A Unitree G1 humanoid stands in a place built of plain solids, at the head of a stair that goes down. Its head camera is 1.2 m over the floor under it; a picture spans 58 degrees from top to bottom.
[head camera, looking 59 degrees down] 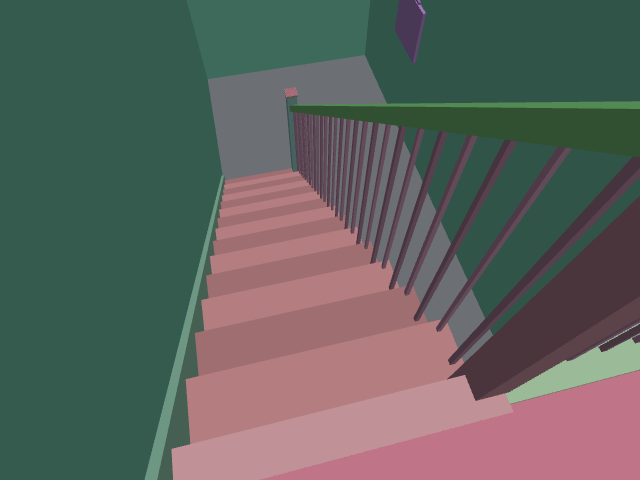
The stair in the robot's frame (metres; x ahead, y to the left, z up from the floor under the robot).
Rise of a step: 0.19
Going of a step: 0.22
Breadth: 0.87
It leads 13 degrees to the left of straight ahead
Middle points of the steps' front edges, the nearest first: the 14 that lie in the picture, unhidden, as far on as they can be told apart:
0.20 -0.01 0.00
0.43 0.00 -0.20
0.64 0.05 -0.39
0.86 0.10 -0.58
1.08 0.15 -0.78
1.30 0.20 -0.97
1.51 0.26 -1.16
1.73 0.31 -1.36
1.95 0.36 -1.55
2.16 0.41 -1.74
2.38 0.46 -1.94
2.60 0.51 -2.13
2.82 0.57 -2.32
3.03 0.62 -2.52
